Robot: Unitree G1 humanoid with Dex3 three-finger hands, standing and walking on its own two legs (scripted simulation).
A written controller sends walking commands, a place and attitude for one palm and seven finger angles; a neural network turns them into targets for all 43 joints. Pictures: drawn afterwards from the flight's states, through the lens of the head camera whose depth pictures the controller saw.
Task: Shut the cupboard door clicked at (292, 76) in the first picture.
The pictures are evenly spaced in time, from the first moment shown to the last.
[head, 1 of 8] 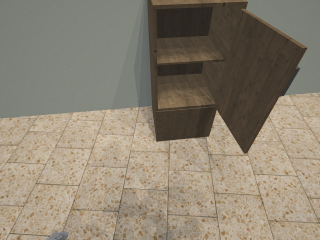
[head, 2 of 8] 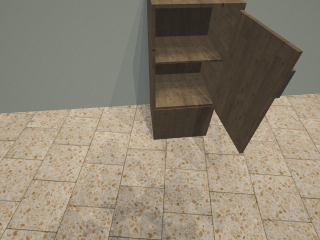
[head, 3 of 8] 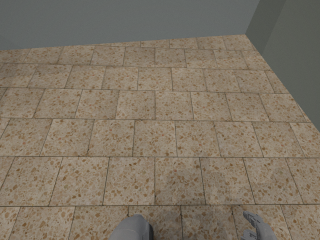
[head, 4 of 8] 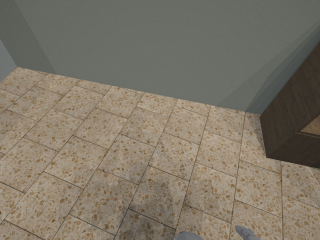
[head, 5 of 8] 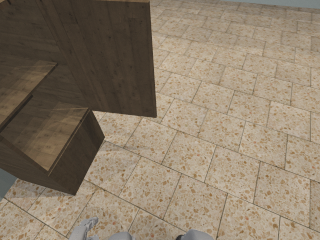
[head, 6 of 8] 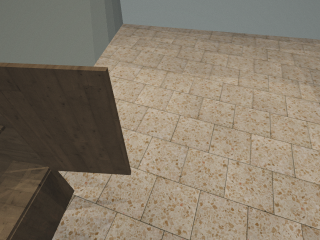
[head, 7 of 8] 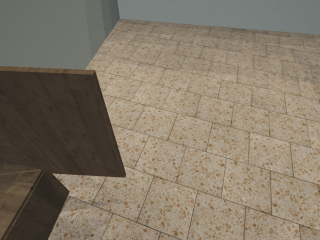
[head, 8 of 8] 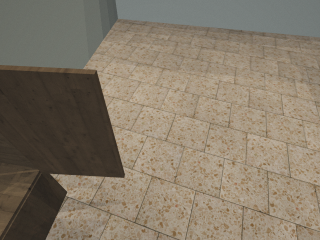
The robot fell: no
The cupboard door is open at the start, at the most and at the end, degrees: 96 96 96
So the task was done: no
